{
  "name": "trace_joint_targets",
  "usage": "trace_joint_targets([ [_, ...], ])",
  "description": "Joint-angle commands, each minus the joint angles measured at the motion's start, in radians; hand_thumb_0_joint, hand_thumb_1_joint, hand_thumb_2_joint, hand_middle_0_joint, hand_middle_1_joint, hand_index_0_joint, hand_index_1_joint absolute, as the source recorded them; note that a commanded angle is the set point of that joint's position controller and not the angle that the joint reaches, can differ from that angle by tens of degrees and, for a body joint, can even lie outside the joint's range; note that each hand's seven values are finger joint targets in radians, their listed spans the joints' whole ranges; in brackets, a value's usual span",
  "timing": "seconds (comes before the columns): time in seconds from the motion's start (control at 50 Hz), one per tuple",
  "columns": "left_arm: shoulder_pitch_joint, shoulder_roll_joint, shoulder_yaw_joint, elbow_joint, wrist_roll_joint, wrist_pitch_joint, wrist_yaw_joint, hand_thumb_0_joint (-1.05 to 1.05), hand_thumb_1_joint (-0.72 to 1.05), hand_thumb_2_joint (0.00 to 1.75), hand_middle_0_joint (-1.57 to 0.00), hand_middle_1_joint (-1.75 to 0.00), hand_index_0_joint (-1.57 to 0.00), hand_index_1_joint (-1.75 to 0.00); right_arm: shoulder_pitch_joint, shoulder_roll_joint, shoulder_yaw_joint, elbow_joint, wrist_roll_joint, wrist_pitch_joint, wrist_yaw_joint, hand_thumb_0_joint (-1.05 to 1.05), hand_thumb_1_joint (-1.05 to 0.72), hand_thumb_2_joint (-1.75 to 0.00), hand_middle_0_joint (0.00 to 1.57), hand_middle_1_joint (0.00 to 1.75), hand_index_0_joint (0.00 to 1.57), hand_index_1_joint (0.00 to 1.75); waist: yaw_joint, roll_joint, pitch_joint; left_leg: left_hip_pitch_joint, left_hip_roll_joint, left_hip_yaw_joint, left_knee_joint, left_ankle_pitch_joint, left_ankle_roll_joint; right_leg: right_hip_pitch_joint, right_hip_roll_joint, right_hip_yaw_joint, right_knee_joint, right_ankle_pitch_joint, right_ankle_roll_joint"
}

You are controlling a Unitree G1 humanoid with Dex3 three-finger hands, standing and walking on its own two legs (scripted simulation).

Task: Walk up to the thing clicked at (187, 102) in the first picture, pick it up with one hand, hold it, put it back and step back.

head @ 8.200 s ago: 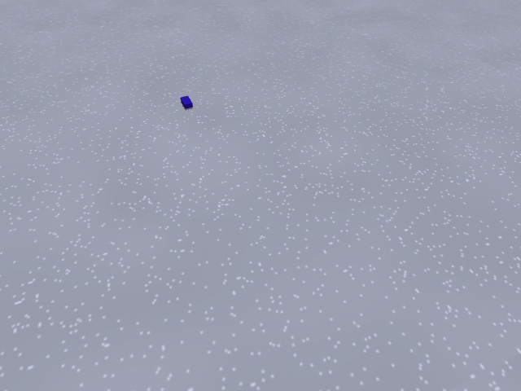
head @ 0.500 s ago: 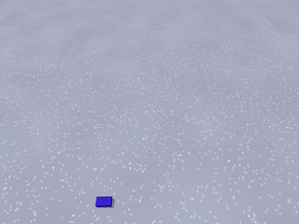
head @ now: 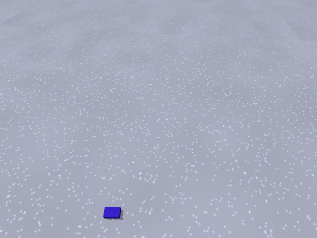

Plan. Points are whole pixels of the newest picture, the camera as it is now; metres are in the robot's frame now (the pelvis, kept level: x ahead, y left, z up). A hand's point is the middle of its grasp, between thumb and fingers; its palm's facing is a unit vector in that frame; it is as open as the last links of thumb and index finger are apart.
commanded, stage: stand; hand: left
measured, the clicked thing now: (112, 212) +0.41 +0.28 -0.77
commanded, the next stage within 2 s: none
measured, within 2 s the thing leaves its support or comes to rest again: neither
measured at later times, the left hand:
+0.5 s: hand out of the picture +0.07 +0.26 -0.16, palm faces -0.02 -0.94 -0.34, open 7.4 cm
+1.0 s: hand out of the picture +0.06 +0.27 -0.16, palm faces -0.01 -0.94 -0.33, open 7.4 cm
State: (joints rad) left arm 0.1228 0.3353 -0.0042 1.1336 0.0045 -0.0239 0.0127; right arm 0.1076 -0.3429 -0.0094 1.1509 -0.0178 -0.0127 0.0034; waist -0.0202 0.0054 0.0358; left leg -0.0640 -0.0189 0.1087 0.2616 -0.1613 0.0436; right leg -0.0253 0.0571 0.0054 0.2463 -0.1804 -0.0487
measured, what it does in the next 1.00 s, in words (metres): stands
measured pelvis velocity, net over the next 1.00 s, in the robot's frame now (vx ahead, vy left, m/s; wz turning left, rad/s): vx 0.00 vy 0.02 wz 0.02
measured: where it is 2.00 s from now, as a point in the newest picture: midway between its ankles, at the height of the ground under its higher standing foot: outside the picture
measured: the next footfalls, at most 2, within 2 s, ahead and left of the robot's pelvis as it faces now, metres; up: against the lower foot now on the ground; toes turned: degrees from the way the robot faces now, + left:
none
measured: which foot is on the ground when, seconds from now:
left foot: down 0.00-1.00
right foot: down 0.00-1.00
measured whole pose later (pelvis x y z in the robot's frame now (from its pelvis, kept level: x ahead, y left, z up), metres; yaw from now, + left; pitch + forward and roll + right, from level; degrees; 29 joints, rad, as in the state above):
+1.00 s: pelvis +0.00 +0.02 +0.00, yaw +1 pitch -2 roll +0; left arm 0.14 0.34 -0.01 1.13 0.01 -0.02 0.01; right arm 0.11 -0.34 0.00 1.15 -0.01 -0.01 0.00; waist -0.01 -0.01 0.04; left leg -0.06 -0.06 0.09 0.25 -0.16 0.08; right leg -0.02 0.02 -0.01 0.25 -0.19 -0.02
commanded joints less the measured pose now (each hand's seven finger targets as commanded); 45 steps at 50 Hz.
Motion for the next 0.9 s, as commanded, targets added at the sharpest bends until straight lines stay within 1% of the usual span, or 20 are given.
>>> trace_joint_targets([
  [0.0,-0.043,0.212,0.036,-0.056,0.003,-0.018,0.010,0.00,0.90,0.90,-0.20,-0.30,-0.20,-0.30,-0.045,-0.209,-0.034,-0.052,0.005,-0.024,-0.018,0.00,-0.90,-0.90,0.20,0.30,0.20,0.30,0.005,0.000,-0.039,0.042,0.191,-0.177,-0.039,0.132,-0.002,-0.071,-0.191,0.143,-0.032,0.156,0.015],
  [0.14,-0.044,0.213,0.034,-0.058,0.005,-0.020,0.009,0.00,0.90,0.90,-0.20,-0.30,-0.20,-0.30,-0.043,-0.212,-0.035,-0.053,0.006,-0.026,-0.017,0.00,-0.90,-0.90,0.20,0.30,0.20,0.30,0.003,-0.003,-0.067,0.053,0.190,-0.179,-0.030,0.165,-0.002,-0.055,-0.197,0.140,-0.028,0.185,0.012],
  [0.16,-0.043,0.218,0.035,-0.058,0.002,-0.019,0.009,0.00,0.90,0.90,-0.20,-0.30,-0.20,-0.30,-0.039,-0.208,-0.033,-0.051,0.006,-0.027,-0.017,0.00,-0.90,-0.90,0.20,0.30,0.20,0.30,0.003,-0.006,-0.056,0.052,0.188,-0.181,-0.033,0.172,-0.005,-0.059,-0.196,0.141,-0.028,0.186,0.011],
  [0.2,-0.047,0.216,0.035,-0.056,0.001,-0.019,0.008,0.00,0.90,0.90,-0.20,-0.30,-0.20,-0.30,-0.037,-0.204,-0.032,-0.048,0.005,-0.027,-0.016,0.00,-0.90,-0.90,0.20,0.30,0.20,0.30,0.002,-0.006,-0.042,0.031,0.182,-0.181,-0.042,0.139,-0.007,-0.059,-0.195,0.142,-0.036,0.156,0.013],
  [0.24,-0.036,0.215,0.031,-0.058,0.006,-0.020,0.010,0.00,0.90,0.90,-0.20,-0.30,-0.20,-0.30,-0.048,-0.213,-0.035,-0.051,0.007,-0.027,-0.016,0.00,-0.90,-0.90,0.20,0.30,0.20,0.30,0.005,-0.008,-0.060,0.058,0.190,-0.188,-0.030,0.169,-0.003,-0.067,-0.196,0.132,-0.029,0.170,0.014],
  [0.28,-0.042,0.216,0.033,-0.057,0.004,-0.021,0.010,0.00,0.90,0.90,-0.20,-0.30,-0.20,-0.30,-0.039,-0.206,-0.032,-0.047,0.006,-0.027,-0.016,0.00,-0.90,-0.90,0.20,0.30,0.20,0.30,0.002,-0.013,-0.051,0.043,0.184,-0.187,-0.035,0.161,-0.006,-0.062,-0.196,0.137,-0.035,0.169,0.014],
  [0.3,-0.041,0.216,0.033,-0.060,0.005,-0.020,0.010,0.00,0.90,0.90,-0.20,-0.30,-0.20,-0.30,-0.038,-0.211,-0.033,-0.050,0.006,-0.026,-0.016,0.00,-0.90,-0.90,0.20,0.30,0.20,0.30,0.003,-0.006,-0.060,0.051,0.187,-0.183,-0.031,0.165,-0.003,-0.057,-0.200,0.137,-0.032,0.177,0.011],
  [0.36,-0.041,0.219,0.034,-0.058,0.004,-0.019,0.011,0.00,0.90,0.90,-0.20,-0.30,-0.20,-0.30,-0.042,-0.207,-0.031,-0.050,0.006,-0.027,-0.017,0.00,-0.90,-0.90,0.20,0.30,0.20,0.30,0.002,0.002,-0.063,0.052,0.188,-0.186,-0.031,0.188,-0.006,-0.055,-0.197,0.130,-0.018,0.181,0.012],
  [0.38,-0.035,0.210,0.031,-0.059,0.005,-0.020,0.011,0.00,0.90,0.90,-0.20,-0.30,-0.20,-0.30,-0.045,-0.213,-0.033,-0.052,0.008,-0.026,-0.018,0.00,-0.90,-0.90,0.20,0.30,0.20,0.30,0.006,0.003,-0.071,0.064,0.191,-0.184,-0.024,0.199,-0.002,-0.055,-0.198,0.128,-0.020,0.192,0.013],
  [0.4,-0.040,0.212,0.032,-0.056,0.003,-0.020,0.011,0.00,0.90,0.90,-0.20,-0.30,-0.20,-0.30,-0.036,-0.208,-0.031,-0.050,0.008,-0.026,-0.018,0.00,-0.90,-0.90,0.20,0.30,0.20,0.30,0.002,-0.003,-0.063,0.053,0.188,-0.186,-0.028,0.205,-0.003,-0.047,-0.199,0.130,-0.020,0.198,0.013],
  [0.52,-0.033,0.212,0.032,-0.055,0.005,-0.018,0.010,0.00,0.90,0.90,-0.20,-0.30,-0.20,-0.30,-0.045,-0.212,-0.031,-0.053,0.008,-0.025,-0.018,0.00,-0.90,-0.90,0.20,0.30,0.20,0.30,0.006,0.000,-0.051,0.047,0.187,-0.190,-0.034,0.187,-0.004,-0.055,-0.197,0.124,-0.022,0.170,0.013],
  [0.54,-0.032,0.209,0.030,-0.053,0.003,-0.017,0.009,0.00,0.90,0.90,-0.20,-0.30,-0.20,-0.30,-0.045,-0.209,-0.029,-0.049,0.010,-0.026,-0.017,0.00,-0.90,-0.90,0.20,0.30,0.20,0.30,0.005,-0.003,-0.033,0.037,0.183,-0.193,-0.040,0.178,-0.007,-0.065,-0.196,0.126,-0.027,0.153,0.014],
  [0.56,-0.032,0.211,0.030,-0.053,0.004,-0.017,0.010,0.00,0.90,0.90,-0.20,-0.30,-0.20,-0.30,-0.036,-0.214,-0.030,-0.049,0.008,-0.027,-0.016,0.00,-0.90,-0.90,0.20,0.30,0.20,0.30,0.004,-0.002,-0.034,0.029,0.183,-0.195,-0.042,0.165,-0.006,-0.058,-0.197,0.125,-0.031,0.142,0.016],
  [0.58,-0.035,0.213,0.032,-0.056,0.004,-0.018,0.010,0.00,0.90,0.90,-0.20,-0.30,-0.20,-0.30,-0.042,-0.215,-0.031,-0.050,0.008,-0.025,-0.017,0.00,-0.90,-0.90,0.20,0.30,0.20,0.30,0.005,-0.005,-0.038,0.033,0.184,-0.194,-0.039,0.165,-0.003,-0.055,-0.200,0.130,-0.032,0.154,0.014],
  [0.66,-0.031,0.209,0.031,-0.056,0.005,-0.016,0.009,0.00,0.90,0.90,-0.20,-0.30,-0.20,-0.30,-0.045,-0.215,-0.030,-0.049,0.008,-0.026,-0.017,0.00,-0.90,-0.90,0.20,0.30,0.20,0.30,0.006,0.006,-0.041,0.033,0.182,-0.194,-0.044,0.158,-0.006,-0.061,-0.198,0.125,-0.035,0.136,0.015],
  [0.7,-0.034,0.212,0.032,-0.058,0.004,-0.016,0.008,0.00,0.90,0.90,-0.20,-0.30,-0.20,-0.30,-0.043,-0.213,-0.030,-0.051,0.008,-0.027,-0.017,0.00,-0.90,-0.90,0.20,0.30,0.20,0.30,0.004,0.003,-0.053,0.041,0.182,-0.194,-0.044,0.174,-0.009,-0.058,-0.196,0.120,-0.025,0.136,0.014],
  [0.8,-0.023,0.207,0.028,-0.057,0.006,-0.018,0.010,0.00,0.90,0.90,-0.20,-0.30,-0.20,-0.30,-0.049,-0.218,-0.033,-0.051,0.009,-0.026,-0.018,0.00,-0.90,-0.90,0.20,0.30,0.20,0.30,0.009,-0.011,-0.064,0.055,0.187,-0.196,-0.032,0.208,-0.004,-0.048,-0.201,0.118,-0.025,0.167,0.015],
  [0.82,-0.031,0.212,0.029,-0.058,0.005,-0.018,0.010,0.00,0.90,0.90,-0.20,-0.30,-0.20,-0.30,-0.042,-0.212,-0.030,-0.050,0.010,-0.027,-0.017,0.00,-0.90,-0.90,0.20,0.30,0.20,0.30,0.003,-0.010,-0.062,0.047,0.182,-0.197,-0.035,0.209,-0.006,-0.045,-0.202,0.118,-0.022,0.170,0.014],
  [0.84,-0.025,0.210,0.028,-0.059,0.006,-0.019,0.011,0.00,0.90,0.90,-0.20,-0.30,-0.20,-0.30,-0.049,-0.218,-0.032,-0.051,0.010,-0.027,-0.017,0.00,-0.90,-0.90,0.20,0.30,0.20,0.30,0.007,-0.008,-0.070,0.059,0.186,-0.198,-0.029,0.220,-0.003,-0.043,-0.203,0.115,-0.020,0.183,0.015],
  [0.88,-0.030,0.215,0.030,-0.060,0.004,-0.018,0.011,0.00,0.90,0.90,-0.20,-0.30,-0.20,-0.30,-0.040,-0.211,-0.030,-0.050,0.008,-0.026,-0.017,0.00,-0.90,-0.90,0.20,0.30,0.20,0.30,0.003,-0.010,-0.060,0.046,0.181,-0.194,-0.034,0.215,-0.006,-0.041,-0.203,0.117,-0.020,0.177,0.015],
])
